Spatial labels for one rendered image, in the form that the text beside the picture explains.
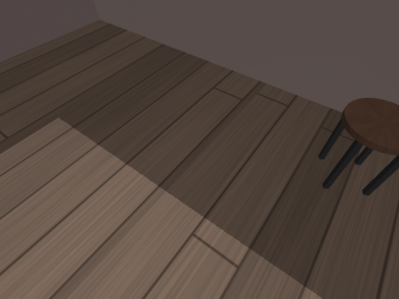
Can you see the stool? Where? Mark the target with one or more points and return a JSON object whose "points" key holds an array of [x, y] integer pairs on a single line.
{"points": [[373, 123]]}

